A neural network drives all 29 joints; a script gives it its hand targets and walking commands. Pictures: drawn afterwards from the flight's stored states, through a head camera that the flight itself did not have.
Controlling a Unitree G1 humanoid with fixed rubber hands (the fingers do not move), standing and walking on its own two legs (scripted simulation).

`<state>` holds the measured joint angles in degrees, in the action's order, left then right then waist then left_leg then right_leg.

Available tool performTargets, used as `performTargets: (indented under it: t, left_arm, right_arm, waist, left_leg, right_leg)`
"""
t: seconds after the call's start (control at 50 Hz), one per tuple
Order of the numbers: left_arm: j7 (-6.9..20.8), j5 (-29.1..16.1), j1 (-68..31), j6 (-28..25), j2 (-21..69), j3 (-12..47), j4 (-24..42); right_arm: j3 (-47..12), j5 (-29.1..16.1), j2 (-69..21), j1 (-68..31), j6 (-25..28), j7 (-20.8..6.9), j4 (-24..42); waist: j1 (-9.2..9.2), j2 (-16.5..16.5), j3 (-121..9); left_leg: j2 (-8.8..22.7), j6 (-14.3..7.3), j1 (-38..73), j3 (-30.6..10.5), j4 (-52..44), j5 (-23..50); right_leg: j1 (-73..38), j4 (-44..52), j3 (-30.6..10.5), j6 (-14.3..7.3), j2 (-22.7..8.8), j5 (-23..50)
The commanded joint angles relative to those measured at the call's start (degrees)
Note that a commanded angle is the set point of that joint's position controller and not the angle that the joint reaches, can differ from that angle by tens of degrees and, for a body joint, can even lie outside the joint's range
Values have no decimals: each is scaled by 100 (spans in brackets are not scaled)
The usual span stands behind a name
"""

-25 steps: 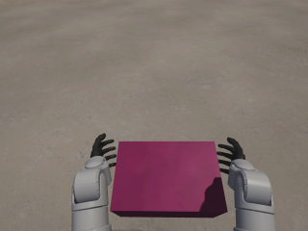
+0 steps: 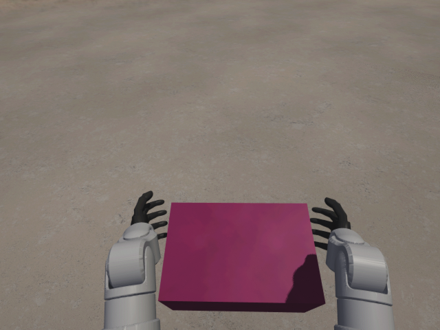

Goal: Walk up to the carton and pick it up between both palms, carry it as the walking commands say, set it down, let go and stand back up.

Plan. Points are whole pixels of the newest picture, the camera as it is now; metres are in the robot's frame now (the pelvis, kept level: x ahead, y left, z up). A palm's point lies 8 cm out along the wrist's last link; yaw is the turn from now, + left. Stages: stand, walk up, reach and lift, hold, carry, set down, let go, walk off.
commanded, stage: carry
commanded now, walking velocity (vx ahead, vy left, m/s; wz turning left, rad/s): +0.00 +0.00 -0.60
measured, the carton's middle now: (238, 257) +0.28 +0.00 -0.02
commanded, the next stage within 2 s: none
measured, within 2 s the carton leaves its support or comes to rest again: neither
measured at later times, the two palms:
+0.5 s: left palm (179, 243) +0.26 +0.11 +0.07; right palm (392, 302) +0.18 -0.22 +0.05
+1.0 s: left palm (196, 262) +0.22 +0.07 +0.08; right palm out of the picture +0.07 -0.23 +0.08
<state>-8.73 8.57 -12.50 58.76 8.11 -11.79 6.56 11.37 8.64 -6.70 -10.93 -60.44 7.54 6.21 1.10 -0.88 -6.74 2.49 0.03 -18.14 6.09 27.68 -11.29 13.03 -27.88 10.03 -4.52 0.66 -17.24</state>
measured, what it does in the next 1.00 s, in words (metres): walks backwards, turning right: left foot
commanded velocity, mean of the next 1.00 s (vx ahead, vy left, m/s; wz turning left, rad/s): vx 0.00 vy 0.00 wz -0.60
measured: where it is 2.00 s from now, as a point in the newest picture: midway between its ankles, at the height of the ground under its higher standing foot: outside the picture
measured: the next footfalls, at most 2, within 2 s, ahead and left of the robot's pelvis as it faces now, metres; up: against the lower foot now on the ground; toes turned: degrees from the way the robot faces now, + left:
left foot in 0.86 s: -0.03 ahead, +0.13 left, +0.00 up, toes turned -17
right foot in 1.22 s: -0.16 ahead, -0.12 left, +0.00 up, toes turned -44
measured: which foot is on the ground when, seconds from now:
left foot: down 0.00-0.48, up 0.50-0.84, down 0.86-1.00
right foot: down 0.00-0.86, up 0.88-1.00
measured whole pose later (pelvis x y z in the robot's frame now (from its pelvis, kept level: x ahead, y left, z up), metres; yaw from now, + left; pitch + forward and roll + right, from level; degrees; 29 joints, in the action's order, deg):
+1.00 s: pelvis -0.10 +0.04 +0.00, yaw -28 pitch +3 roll -1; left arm -10.3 6.4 -11.3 66.5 7.9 -11.0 16.4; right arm 10.3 7.1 -7.7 -9.3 -67.3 9.0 15.6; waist 1.6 -1.4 -4.1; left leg 4.9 -0.3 -15.6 9.3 31.0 -18.3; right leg 36.2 -62.4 2.9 3.4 -0.6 -21.6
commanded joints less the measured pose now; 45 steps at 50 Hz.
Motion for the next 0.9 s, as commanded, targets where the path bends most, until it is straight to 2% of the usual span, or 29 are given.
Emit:
performTargets:
  t: [0.0,0.06,0.1,0.14,0.18,0.22,0.24,0.26,0.28,0.3,0.32,0.34,0.36,0.4,0.42,0.44,0.46,0.48,0.5,0.52,0.54,0.58,0.7,0.76,0.8,0.82,0.84,0.86,0.88]
  left_arm:
    - [2184,-2788,-2786,453,5230,4521,881]
    - [2203,-2724,-2264,843,5011,4373,644]
    - [2256,-2738,-2278,954,5026,4347,583]
    - [2280,-2792,-2438,1009,5127,4374,598]
    - [2279,-2842,-2550,1037,5231,4416,650]
    - [2261,-2867,-2638,1048,5320,4455,722]
    - [2247,-2870,-2686,1049,5363,4468,773]
    - [2229,-2860,-2718,1054,5406,4481,841]
    - [2224,-2836,-2667,1072,5406,4488,834]
    - [2231,-2836,-2491,1049,5453,4479,698]
    - [2238,-2840,-2521,1005,5460,4473,690]
    - [2249,-2870,-2580,985,5465,4493,740]
    - [2249,-2866,-2607,975,5459,4483,778]
    - [2229,-2839,-2573,963,5429,4498,834]
    - [2228,-2811,-2467,970,5428,4492,782]
    - [2230,-2793,-2390,981,5411,4482,744]
    - [2235,-2788,-2334,989,5371,4481,743]
    - [2281,-2623,-1934,999,5293,4275,435]
    - [2296,-2770,-2311,979,5407,4411,649]
    - [2271,-2803,-2455,969,5454,4419,765]
    - [2253,-2794,-2480,949,5485,4412,874]
    - [2232,-2769,-2483,948,5520,4379,930]
    - [2238,-2615,-2094,1017,5248,4192,647]
    - [2226,-2580,-2101,1036,5254,4233,648]
    - [2220,-2582,-2179,1045,5275,4272,677]
    - [2215,-2581,-2192,1048,5296,4284,663]
    - [2210,-2571,-2237,1052,5314,4311,655]
    - [2219,-2569,-2171,1051,5427,4377,613]
    - [2229,-2659,-2498,1015,5493,4590,1007]
  right_arm:
    - [-4466,-2789,-5073,-3386,-173,-1971,1312]
    - [-4276,-2574,-4929,-2818,-548,-1904,972]
    - [-4263,-2517,-4920,-2815,-647,-1918,941]
    - [-4287,-2553,-4987,-2963,-683,-1956,989]
    - [-4290,-2601,-5080,-3083,-695,-1988,1040]
    - [-4297,-2647,-5156,-3143,-693,-2012,1072]
    - [-4302,-2667,-5165,-3120,-688,-2022,1081]
    - [-4300,-2664,-5136,-2999,-685,-2029,1067]
    - [-4295,-2652,-5158,-2820,-696,-2029,992]
    - [-4354,-2692,-5186,-2812,-697,-2026,1061]
    - [-4419,-2688,-5181,-2910,-681,-2023,1168]
    - [-4462,-2668,-5166,-3030,-669,-2014,1267]
    - [-4465,-2640,-5144,-3084,-666,-2010,1344]
    - [-4430,-2615,-5136,-2964,-686,-2015,1347]
    - [-4418,-2589,-5116,-2881,-707,-2013,1289]
    - [-4414,-2568,-5087,-2804,-727,-2012,1252]
    - [-4421,-2568,-5062,-2800,-731,-2012,1255]
    - [-4425,-2512,-5141,-2741,-759,-2039,1248]
    - [-4461,-2547,-5197,-3147,-694,-2042,1359]
    - [-4517,-2677,-5268,-3285,-671,-2062,1401]
    - [-4558,-2786,-5319,-3342,-656,-2064,1456]
    - [-4605,-2866,-5377,-3335,-669,-2060,1464]
    - [-4426,-2765,-5243,-3096,-756,-1992,1247]
    - [-4376,-2770,-5297,-3085,-786,-1998,1183]
    - [-4334,-2772,-5329,-3034,-795,-2006,1144]
    - [-4306,-2739,-5329,-2954,-795,-2014,1092]
    - [-4295,-2722,-5282,-2910,-798,-2035,1063]
    - [-4280,-2691,-5240,-2814,-783,-2061,1068]
    - [-4284,-2657,-5342,-2692,-703,-2090,1074]
  waist:
    - [6,63,-1017]
    - [8,-191,-1194]
    - [10,-379,-1110]
    - [8,-513,-1026]
    - [5,-522,-985]
    - [-25,-261,-1046]
    - [-53,206,-1131]
    - [-110,947,-1269]
    - [-160,1548,-1358]
    - [-104,1252,-1364]
    - [-89,816,-1368]
    - [-67,744,-1314]
    - [-56,911,-1273]
    - [-75,1095,-1253]
    - [-38,1045,-1281]
    - [-14,744,-1258]
    - [43,5,-1239]
    - [152,-1971,-1049]
    - [83,-1324,-971]
    - [58,-770,-1153]
    - [42,-382,-1225]
    - [16,-474,-1293]
    - [60,-849,-1378]
    - [60,-1048,-1439]
    - [-3,-1129,-1476]
    - [-72,-974,-1566]
    - [-103,-353,-1520]
    - [-99,1074,-1300]
    - [-55,1671,-1004]
  left_leg:
    - [548,-111,534,-478,-38,727]
    - [527,-25,298,-280,496,720]
    - [504,85,32,-124,809,590]
    - [504,210,-151,-20,1042,305]
    - [462,274,-126,16,1003,-44]
    - [607,213,324,-93,737,194]
    - [965,86,679,-427,444,692]
    - [1590,-189,1150,-1112,-95,1242]
    - [2402,-706,1326,-1769,-469,1925]
    - [2626,-956,1195,-1803,-446,2210]
    - [2513,-886,1017,-1481,-396,2066]
    - [2331,-676,727,-1074,-322,1771]
    - [2152,-490,434,-686,-263,1555]
    - [1984,-331,205,-235,-119,1169]
    - [1937,-192,97,-71,66,937]
    - [1766,41,-74,146,486,528]
    - [1456,370,-592,447,1294,-236]
    - [402,742,-2240,643,2441,-2299]
    - [530,712,-2120,-157,3465,-2740]
    - [483,682,-2055,-372,3796,-2514]
    - [478,682,-1976,-448,3978,-2075]
    - [373,676,-1891,-320,3804,-1445]
    - [-18,584,-1467,-232,2500,-1656]
    - [-244,482,-811,-148,1532,-1628]
    - [-352,397,79,144,405,-1283]
    - [-181,341,956,141,-296,-654]
    - [465,196,1809,-556,-798,-620]
    - [2102,-285,2380,-2104,-1111,-81]
    - [3166,-903,1676,-2573,-1033,1089]
  right_leg:
    - [28,411,-882,108,-986,1377]
    - [56,147,-1268,13,-1204,1980]
    - [109,37,-1583,-72,-1392,2409]
    - [258,-19,-1881,-152,-1535,2520]
    - [501,-45,-2025,-182,-1538,2377]
    - [949,-262,-1834,-60,-1323,1978]
    - [1277,-701,-1496,83,-1040,1435]
    - [1752,-1494,-955,273,-552,343]
    - [2121,-2509,-507,407,-153,-1428]
    - [2123,-3007,-685,427,-279,-1918]
    - [1926,-2940,-753,456,-428,-1829]
    - [1640,-2531,-752,461,-513,-1613]
    - [1266,-2157,-641,463,-453,-1280]
    - [824,-1565,-238,504,-165,-839]
    - [553,-1022,-203,484,-130,-459]
    - [256,-364,-462,454,-228,-70]
    - [-258,500,-1298,311,-768,405]
    - [-648,893,-3920,-403,-2419,1885]
    - [-492,657,-3760,-724,-2441,3176]
    - [-466,483,-3261,-671,-2211,3133]
    - [-435,427,-2834,-559,-1964,2780]
    - [-380,333,-2302,-424,-1536,2307]
    - [-459,462,-2729,-480,-1468,2336]
    - [-251,480,-2801,-365,-1348,2352]
    - [137,367,-2583,-174,-1132,2147]
    - [651,77,-2346,24,-946,1745]
    - [1523,-626,-2080,250,-622,802]
    - [2944,-1725,-1376,601,4,-893]
    - [3305,-3042,-840,746,-188,-1735]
